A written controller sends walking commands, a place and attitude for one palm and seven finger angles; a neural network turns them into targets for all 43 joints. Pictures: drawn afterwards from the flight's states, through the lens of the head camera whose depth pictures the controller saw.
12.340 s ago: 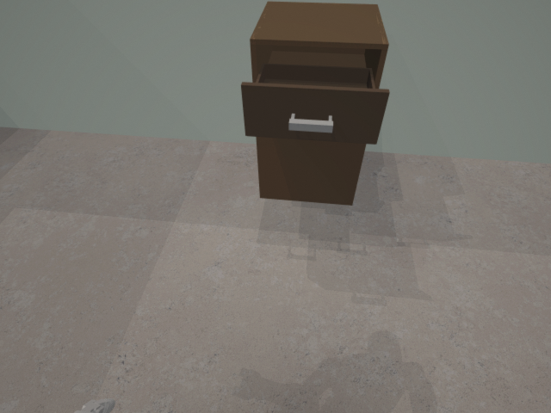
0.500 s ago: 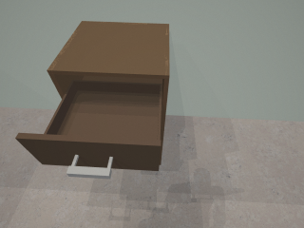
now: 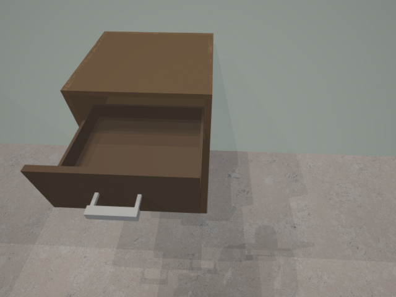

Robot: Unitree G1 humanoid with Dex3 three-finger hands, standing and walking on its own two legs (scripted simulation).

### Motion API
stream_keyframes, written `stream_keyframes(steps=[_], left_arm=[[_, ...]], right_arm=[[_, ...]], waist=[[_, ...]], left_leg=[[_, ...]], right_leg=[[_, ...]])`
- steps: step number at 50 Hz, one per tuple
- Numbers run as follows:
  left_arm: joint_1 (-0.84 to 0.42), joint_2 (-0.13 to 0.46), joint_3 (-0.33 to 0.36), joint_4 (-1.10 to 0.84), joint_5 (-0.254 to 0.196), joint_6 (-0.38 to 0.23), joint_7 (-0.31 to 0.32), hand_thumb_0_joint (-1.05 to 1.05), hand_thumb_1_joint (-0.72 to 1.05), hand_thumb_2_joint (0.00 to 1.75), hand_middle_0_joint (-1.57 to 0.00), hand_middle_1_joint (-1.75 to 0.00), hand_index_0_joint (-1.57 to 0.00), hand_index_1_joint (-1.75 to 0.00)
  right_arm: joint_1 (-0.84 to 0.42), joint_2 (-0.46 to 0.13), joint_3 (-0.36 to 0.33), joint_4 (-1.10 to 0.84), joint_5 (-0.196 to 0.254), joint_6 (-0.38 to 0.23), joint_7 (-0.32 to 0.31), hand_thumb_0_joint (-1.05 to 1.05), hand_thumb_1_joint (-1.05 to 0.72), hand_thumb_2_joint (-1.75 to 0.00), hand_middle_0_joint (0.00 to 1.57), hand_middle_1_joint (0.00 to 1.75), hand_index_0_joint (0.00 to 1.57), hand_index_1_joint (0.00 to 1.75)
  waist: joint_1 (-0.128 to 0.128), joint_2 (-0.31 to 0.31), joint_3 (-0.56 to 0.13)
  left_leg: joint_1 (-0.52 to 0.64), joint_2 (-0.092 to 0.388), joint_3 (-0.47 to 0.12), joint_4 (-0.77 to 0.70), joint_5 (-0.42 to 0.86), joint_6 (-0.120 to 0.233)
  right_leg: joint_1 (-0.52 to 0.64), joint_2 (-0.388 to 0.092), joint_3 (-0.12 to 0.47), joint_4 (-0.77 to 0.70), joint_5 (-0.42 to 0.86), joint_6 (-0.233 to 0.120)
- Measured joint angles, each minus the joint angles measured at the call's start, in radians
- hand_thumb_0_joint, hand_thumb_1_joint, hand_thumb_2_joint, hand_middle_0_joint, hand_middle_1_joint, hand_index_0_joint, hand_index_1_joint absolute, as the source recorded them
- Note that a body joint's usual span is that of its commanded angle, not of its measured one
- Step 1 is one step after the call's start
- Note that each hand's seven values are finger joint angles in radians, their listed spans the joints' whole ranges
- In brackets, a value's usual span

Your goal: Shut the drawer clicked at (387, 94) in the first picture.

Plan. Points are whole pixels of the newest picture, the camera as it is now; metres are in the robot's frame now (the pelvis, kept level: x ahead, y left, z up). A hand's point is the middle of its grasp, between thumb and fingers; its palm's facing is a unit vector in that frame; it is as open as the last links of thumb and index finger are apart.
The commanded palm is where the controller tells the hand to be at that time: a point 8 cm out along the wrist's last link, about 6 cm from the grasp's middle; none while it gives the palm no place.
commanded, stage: come to a stop and stand still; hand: left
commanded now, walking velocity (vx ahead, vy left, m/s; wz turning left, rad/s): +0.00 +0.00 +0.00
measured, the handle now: (115, 205) +0.34 +0.24 -0.08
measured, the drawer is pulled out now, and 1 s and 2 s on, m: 0.30 0.30 0.30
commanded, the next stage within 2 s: look again from close up in 0.16 s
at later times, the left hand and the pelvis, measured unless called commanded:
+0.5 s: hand out of the picture +0.01 +0.18 -0.17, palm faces -0.01 -0.98 -0.20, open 7.3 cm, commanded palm none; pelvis +0.01 +0.01 +0.00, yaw -1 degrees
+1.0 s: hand out of the picture +0.08 +0.23 -0.12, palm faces +0.16 -0.96 -0.25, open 7.1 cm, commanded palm +0.11 +0.24 -0.06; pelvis +0.01 +0.03 +0.00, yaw -1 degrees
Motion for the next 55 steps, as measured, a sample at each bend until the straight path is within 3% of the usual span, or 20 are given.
stream_keyframes(steps=[20, 46, 48, 50, 52, 55], left_arm=[[0.032, -0.031, -0.006, 0.076, 0.0, -0.003, 0.0, 0.0, 0.91, 0.9, -0.2, -0.29, -0.2, -0.3], [0.057, -0.054, -0.007, 0.118, 0.004, -0.012, 0.01, 0.0, 0.91, 0.9, -0.2, -0.29, -0.2, -0.3], [0.169, -0.036, 0.01, -0.228, -0.056, 0.084, 0.033, 0.02, 0.94, 0.9, -0.21, -0.3, -0.21, -0.3], [0.246, 0.0, 0.015, -0.503, -0.09, 0.042, 0.077, 0.04, 0.96, 0.9, -0.22, -0.31, -0.22, -0.31], [0.247, 0.015, 0.012, -0.69, -0.126, 0.016, 0.095, 0.04, 0.97, 0.9, -0.23, -0.32, -0.23, -0.33], [0.172, -0.013, 0.016, -0.836, -0.141, -0.092, 0.064, 0.03, 0.96, 0.9, -0.26, -0.36, -0.26, -0.37]], right_arm=[[0.017, 0.034, 0.018, 0.106, 0.009, -0.01, -0.008, 0.0, -0.91, -0.9, 0.2, 0.3, 0.2, 0.3], [0.016, 0.047, 0.018, 0.136, 0.016, -0.025, -0.019, 0.01, -0.92, -0.9, 0.2, 0.3, 0.2, 0.3], [0.068, 0.037, 0.024, 0.035, 0.031, -0.075, -0.034, 0.01, -0.92, -0.89, 0.21, 0.3, 0.2, 0.3], [0.108, 0.024, 0.02, -0.028, 0.041, -0.177, -0.046, 0.02, -0.93, -0.89, 0.21, 0.3, 0.2, 0.3], [0.117, -0.001, 0.015, -0.096, 0.051, -0.233, -0.045, 0.02, -0.93, -0.89, 0.21, 0.3, 0.2, 0.3], [0.08, -0.048, 0.003, -0.188, 0.037, -0.279, -0.035, 0.02, -0.92, -0.89, 0.21, 0.3, 0.2, 0.3]], waist=[[0.005, -0.018, 0.033], [0.011, -0.03, 0.015], [0.018, -0.035, 0.016], [0.025, -0.044, -0.013], [0.008, -0.033, -0.038], [-0.024, 0.017, -0.078]], left_leg=[[0.043, -0.008, 0.016, -0.059, 0.016, 0.013], [0.07, -0.031, 0.025, -0.084, 0.018, 0.042], [0.056, -0.037, 0.03, -0.071, 0.013, 0.043], [0.043, -0.056, 0.042, -0.074, 0.017, 0.043], [0.01, -0.073, 0.035, -0.044, 0.012, 0.049], [-0.089, -0.064, 0.015, 0.06, -0.02, 0.054]], right_leg=[[0.037, -0.005, 0.018, -0.057, 0.022, 0.015], [0.072, -0.027, 0.027, -0.097, 0.033, 0.048], [0.044, -0.034, 0.031, -0.06, 0.024, 0.043], [-0.004, -0.053, 0.042, 0.007, -0.006, 0.031], [-0.035, -0.068, 0.04, 0.049, -0.032, 0.034], [-0.102, -0.065, 0.018, 0.097, -0.038, 0.053]])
